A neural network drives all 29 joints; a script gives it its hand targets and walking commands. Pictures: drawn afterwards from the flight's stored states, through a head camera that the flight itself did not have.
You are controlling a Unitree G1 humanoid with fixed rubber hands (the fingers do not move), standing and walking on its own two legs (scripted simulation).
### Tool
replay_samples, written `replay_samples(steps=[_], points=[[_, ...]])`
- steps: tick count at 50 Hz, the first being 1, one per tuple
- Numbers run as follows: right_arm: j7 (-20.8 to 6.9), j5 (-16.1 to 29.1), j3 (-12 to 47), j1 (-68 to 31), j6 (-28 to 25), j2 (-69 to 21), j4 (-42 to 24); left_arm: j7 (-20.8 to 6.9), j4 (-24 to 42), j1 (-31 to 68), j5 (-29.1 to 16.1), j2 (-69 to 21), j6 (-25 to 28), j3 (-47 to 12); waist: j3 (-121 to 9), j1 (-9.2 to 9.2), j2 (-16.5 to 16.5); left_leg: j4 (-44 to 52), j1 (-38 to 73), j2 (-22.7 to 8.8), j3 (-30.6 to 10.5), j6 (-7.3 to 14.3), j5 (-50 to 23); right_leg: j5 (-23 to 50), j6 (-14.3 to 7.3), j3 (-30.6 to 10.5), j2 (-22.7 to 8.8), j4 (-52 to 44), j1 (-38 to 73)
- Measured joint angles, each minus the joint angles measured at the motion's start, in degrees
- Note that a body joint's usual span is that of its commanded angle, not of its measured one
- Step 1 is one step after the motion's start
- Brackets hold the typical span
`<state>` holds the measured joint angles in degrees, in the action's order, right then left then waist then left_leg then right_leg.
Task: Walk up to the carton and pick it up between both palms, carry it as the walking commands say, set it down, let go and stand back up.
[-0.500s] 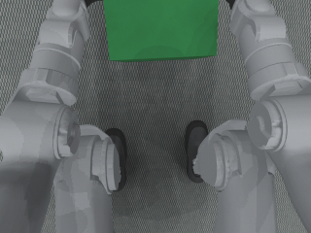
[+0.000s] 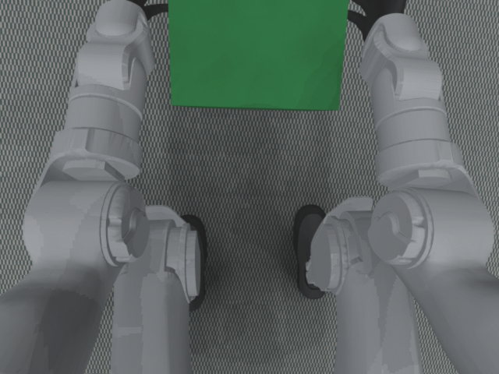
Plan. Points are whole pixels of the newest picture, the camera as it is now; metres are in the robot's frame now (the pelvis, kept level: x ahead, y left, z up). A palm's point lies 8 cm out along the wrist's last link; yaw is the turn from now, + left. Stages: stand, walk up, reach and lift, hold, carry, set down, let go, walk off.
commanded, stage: reach and lift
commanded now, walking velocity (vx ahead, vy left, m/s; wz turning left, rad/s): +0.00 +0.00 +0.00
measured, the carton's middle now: (256, 3) +0.59 -0.01 -0.20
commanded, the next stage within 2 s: none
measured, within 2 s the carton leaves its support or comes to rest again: neither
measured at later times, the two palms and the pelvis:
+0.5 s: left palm out of the picture +0.54 +0.13 -0.06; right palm (405, 10) +0.53 -0.15 -0.06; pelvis +0.00 -0.01 +0.04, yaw +1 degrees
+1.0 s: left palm out of the picture +0.52 +0.13 +0.01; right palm out of the picture +0.51 -0.15 +0.01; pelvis +0.00 +0.00 +0.08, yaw +1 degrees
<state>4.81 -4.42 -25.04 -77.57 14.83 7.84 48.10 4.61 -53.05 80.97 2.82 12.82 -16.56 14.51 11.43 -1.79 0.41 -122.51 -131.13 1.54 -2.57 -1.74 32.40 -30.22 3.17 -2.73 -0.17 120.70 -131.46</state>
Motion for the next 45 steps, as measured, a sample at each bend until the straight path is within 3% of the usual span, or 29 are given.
replay_samples(steps=[7,16,19,22,27,38,45], points=[[0.5,-0.4,-0.2,3.6,0.9,-1.3,-4.0,0.7,3.0,-2.0,2.0,-2.5,-0.3,1.7,-2.1,0.26,-0.6,1.7,0.4,0.2,0.0,0.1,0.2,-0.4,0.6,-0.3,0.4,-1.7,0.6],[7.4,-2.1,-0.9,5.9,1.8,-4.5,-5.9,3.5,6.1,-5.1,5.1,-6.4,-1.0,4.2,-7.2,0.52,-0.4,5.0,0.9,0.3,0.0,-0.3,-0.3,-0.2,0.8,-0.8,1.1,-4.5,0.9],[6.7,-3.5,-1.7,6.5,2.0,-5.4,-5.9,4.4,6.7,-6.1,6.8,-7.5,-1.2,5.6,-9.3,0.45,-0.3,6.5,0.9,0.4,-0.2,-0.5,-0.9,0.3,0.7,-0.8,1.2,-5.9,0.9],[4.0,-4.6,-2.5,7.2,2.4,-5.9,-6.6,4.3,7.4,-7.0,7.9,-7.9,-1.4,6.8,-11.0,0.37,-0.4,8.0,1.1,0.5,-0.3,-0.7,-1.5,0.9,0.4,-0.7,1.2,-7.3,1.0],[1.5,-5.6,-3.5,8.2,3.7,-6.3,-8.3,1.1,8.5,-8.1,8.9,-8.1,-2.2,8.5,-12.9,0.30,-0.6,10.0,1.7,0.3,-0.3,-0.6,-2.4,1.9,0.4,-0.7,1.4,-9.4,1.6],[1.1,-8.2,-5.4,10.1,6.1,-8.4,-10.9,-0.7,10.5,-10.5,10.9,-9.9,-4.3,10.9,-16.0,0.55,-0.6,13.9,4.1,-0.1,0.2,-0.2,-3.4,3.0,0.6,-1.1,1.7,-13.3,3.9],[1.9,-9.2,-5.7,11.9,6.6,-9.9,-11.8,0.8,11.8,-12.6,11.3,-11.1,-5.1,10.7,-17.7,0.33,-0.5,16.4,6.3,0.1,0.3,-0.1,-3.6,3.0,0.5,-1.1,1.3,-15.7,6.2]])
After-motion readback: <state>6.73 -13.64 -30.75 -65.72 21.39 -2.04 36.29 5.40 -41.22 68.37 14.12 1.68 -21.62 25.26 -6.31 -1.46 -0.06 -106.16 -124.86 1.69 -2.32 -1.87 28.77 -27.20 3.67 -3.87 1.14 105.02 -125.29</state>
